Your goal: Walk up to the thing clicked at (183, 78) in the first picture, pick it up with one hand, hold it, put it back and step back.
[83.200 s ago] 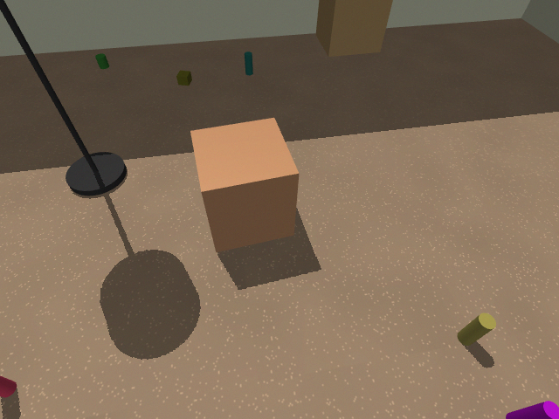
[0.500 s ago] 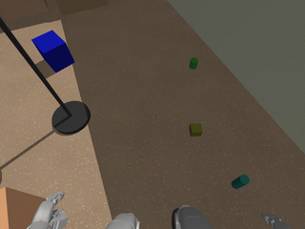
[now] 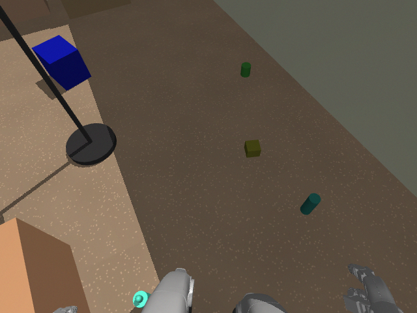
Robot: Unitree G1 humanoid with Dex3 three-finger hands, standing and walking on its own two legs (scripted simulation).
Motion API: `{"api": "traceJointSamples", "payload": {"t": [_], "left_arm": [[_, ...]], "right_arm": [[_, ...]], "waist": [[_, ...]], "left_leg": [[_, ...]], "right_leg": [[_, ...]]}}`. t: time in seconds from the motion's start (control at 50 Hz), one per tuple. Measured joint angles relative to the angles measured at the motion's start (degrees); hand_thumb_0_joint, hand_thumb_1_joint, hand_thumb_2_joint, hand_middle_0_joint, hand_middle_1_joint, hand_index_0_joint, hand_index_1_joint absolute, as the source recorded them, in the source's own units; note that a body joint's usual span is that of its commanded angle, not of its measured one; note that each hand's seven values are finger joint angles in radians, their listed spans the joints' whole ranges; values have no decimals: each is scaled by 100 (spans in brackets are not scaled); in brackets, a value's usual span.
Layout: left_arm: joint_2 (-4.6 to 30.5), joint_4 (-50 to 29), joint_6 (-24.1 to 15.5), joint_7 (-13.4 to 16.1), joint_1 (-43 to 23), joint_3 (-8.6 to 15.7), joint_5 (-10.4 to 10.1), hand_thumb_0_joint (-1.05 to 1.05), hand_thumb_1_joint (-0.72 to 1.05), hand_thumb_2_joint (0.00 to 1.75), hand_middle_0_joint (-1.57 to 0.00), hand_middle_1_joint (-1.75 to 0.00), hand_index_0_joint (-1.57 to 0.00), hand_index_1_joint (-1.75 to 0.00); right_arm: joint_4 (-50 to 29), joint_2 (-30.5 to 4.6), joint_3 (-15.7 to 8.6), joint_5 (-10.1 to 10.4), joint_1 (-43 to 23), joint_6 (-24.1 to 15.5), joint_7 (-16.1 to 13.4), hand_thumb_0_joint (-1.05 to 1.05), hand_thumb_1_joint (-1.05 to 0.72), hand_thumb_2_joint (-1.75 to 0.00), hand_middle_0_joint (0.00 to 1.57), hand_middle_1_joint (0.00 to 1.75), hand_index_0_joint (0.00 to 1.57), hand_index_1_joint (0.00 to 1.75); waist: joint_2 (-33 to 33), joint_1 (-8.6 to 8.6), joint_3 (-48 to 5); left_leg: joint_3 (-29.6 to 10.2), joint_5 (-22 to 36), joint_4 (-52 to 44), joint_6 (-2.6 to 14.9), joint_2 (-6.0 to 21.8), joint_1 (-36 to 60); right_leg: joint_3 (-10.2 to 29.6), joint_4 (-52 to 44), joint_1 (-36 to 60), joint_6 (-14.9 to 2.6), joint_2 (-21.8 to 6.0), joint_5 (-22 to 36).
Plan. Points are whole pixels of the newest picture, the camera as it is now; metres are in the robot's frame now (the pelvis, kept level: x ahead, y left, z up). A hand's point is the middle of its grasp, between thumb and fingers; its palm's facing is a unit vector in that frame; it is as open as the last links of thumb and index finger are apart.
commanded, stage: step back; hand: right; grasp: from above
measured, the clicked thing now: (252, 148) +0.92 -0.21 -0.72
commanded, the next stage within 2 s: stand in 1.44 s
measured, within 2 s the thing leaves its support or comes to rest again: neither
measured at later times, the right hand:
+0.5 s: hand out of the picture -0.11 -0.25 -0.13, palm faces -0.04 +0.90 -0.43, open 7.4 cm
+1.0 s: hand out of the picture -0.08 -0.22 -0.13, palm faces +0.01 +0.92 -0.38, open 7.3 cm
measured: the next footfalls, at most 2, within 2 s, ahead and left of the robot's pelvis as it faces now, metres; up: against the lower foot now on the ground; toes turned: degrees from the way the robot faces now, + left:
left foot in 0.28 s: -0.12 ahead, +0.15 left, +0.00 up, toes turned +5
right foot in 0.60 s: -0.12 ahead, -0.10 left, +0.00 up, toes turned +2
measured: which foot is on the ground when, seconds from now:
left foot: up 0.00-0.26, down 0.28-0.64, up 0.66-0.86, down 0.88-1.00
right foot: down 0.00-0.32, up 0.34-0.58, down 0.60-0.90, up 0.92-1.00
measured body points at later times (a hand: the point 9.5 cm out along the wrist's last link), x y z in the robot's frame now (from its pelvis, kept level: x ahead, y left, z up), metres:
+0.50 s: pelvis -0.16 +0.03 +0.01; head -0.14 +0.05 +0.46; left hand -0.10 +0.36 -0.12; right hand -0.10 -0.29 -0.10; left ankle -0.16 +0.14 -0.72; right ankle -0.13 -0.11 -0.67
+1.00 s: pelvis -0.15 +0.04 +0.01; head -0.14 +0.06 +0.46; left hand -0.10 +0.36 -0.12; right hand -0.08 -0.27 -0.11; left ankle -0.13 +0.15 -0.72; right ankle -0.15 -0.09 -0.69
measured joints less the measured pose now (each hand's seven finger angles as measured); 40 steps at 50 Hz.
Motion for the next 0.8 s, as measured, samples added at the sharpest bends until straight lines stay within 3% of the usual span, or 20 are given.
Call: {"api": "traceJointSamples", "payload": {"t": [0.06, 0.12, 0.2, 0.28, 0.3, 0.32, 0.36, 0.4, 0.46, 0.58, 0.62, 0.64, 0.7, 0.8], "left_arm": [[-60, -39, -19, 39, -83, -56, 15, 1, 90, 90, -21, -30, -21, -30], [-60, -152, -35, 66, -245, -40, 14, 0, 90, 90, -21, -30, -21, -30], [0, -377, -72, 66, -493, -23, 12, 0, 90, 90, -21, -30, -21, -30], [144, -474, -17, 22, -654, -17, 11, 0, 90, 90, -21, -30, -21, -30], [219, -444, 14, 17, -694, 5, 0, 0, 90, 90, -21, -30, -21, -30], [262, -397, 45, 30, -687, 39, -16, 0, 90, 90, -21, -30, -21, -30], [231, -269, 108, 75, -521, 81, -44, 0, 90, 90, -21, -30, -20, -30], [255, -149, 106, 77, -328, 84, -85, 0, 90, 90, -21, -30, -20, -30], [321, 19, 45, 47, -10, 108, -89, 0, 90, 90, -21, -30, -20, -30], [269, 490, -25, -69, 508, 102, -12, 1, 90, 90, -21, -30, -20, -30], [175, 630, -102, -74, 513, 122, -8, 1, 90, 90, -21, -30, -20, -30], [114, 662, -147, -75, 498, 131, 6, 1, 90, 90, -21, -30, -20, -30], [26, 611, -279, -108, 528, 114, 27, 1, 90, 90, -21, -30, -20, -30], [-53, 500, -396, -124, 477, 71, 62, 1, 90, 90, -21, -30, -21, -30]], "right_arm": [[100, -17, -11, 53, 94, 6, -1, 0, -91, -90, 20, 30, 20, 30], [149, -21, -39, 29, 239, -30, 37, 0, -91, -90, 20, 30, 20, 30], [260, -38, -28, -5, 410, -39, 100, 0, -91, -90, 20, 30, 20, 30], [466, -15, -7, -25, 591, -144, 192, 0, -91, -90, 20, 30, 20, 30], [562, 60, -20, -54, 614, -186, 197, 0, -91, -90, 20, 30, 20, 30], [624, 132, -22, -99, 664, -204, 215, 0, -91, -90, 20, 30, 20, 30], [666, 161, -2, -153, 841, -195, 250, 0, -91, -90, 20, 30, 20, 30], [714, 192, 7, -155, 960, -195, 227, 0, -91, -90, 20, 30, 21, 30], [746, 220, -22, -183, 1019, -238, 214, 0, -90, -90, 21, 30, 21, 30], [650, 55, -81, -198, 913, -383, 248, 0, -90, -90, 21, 30, 21, 30], [652, -33, -67, -175, 840, -356, 251, 0, -90, -90, 21, 30, 21, 30], [682, -64, -60, -154, 830, -330, 245, 0, -90, -90, 21, 30, 21, 30], [874, -67, -37, -82, 832, -264, 268, 0, -91, -90, 20, 30, 20, 30], [980, -107, -51, -58, 802, -359, 349, 0, -91, -90, 20, 30, 20, 30]], "waist": [[4, -27, -125], [-16, -103, -161], [-62, -175, -128], [-184, -251, -217], [-364, -242, -206], [-504, -200, -212], [-404, -290, -394], [-332, -342, -495], [-383, -314, -599], [-359, -266, -751], [-193, -254, -689], [-85, -262, -659], [-81, -129, -779], [-46, 0, -807]], "left_leg": [[-247, -101, 1207, 30, -409, -116], [-207, -79, 1357, -106, -414, 134], [-32, -103, 342, -211, -163, 731], [310, 230, -1561, -10, 102, 1521], [389, 432, -1757, -18, -3, 1580], [470, 514, -1749, -15, -75, 1561], [409, 555, -1631, 67, 45, 1385], [371, 686, -1726, 86, 184, 1346], [477, 881, -1925, 65, 278, 1331], [825, 926, -1902, 49, 421, 1233], [821, 862, -1727, -3, 567, 1181], [714, 727, -1622, 14, 604, 1158], [537, 201, -916, 68, 382, 878], [546, 222, -930, 60, 326, 734]], "right_leg": [[-31, -261, -92, 5, -149, 310], [-119, -396, -236, 11, -288, 559], [-266, -382, -527, 48, -454, 817], [-395, -158, -919, 165, -635, 974], [-312, -38, -1015, 173, -746, 962], [-116, 126, -1107, 171, -726, 624], [247, 783, -1325, 254, -310, -320], [495, 1580, -1447, 297, 45, -444], [547, 2100, -1327, 350, 178, -360], [121, 330, -150, 361, -145, -759], [5, -427, 217, 253, -61, -16], [-57, -526, 282, 202, 9, 209], [-43, -568, 264, -1, -40, 204], [-17, -781, 359, 72, -183, 313]]}}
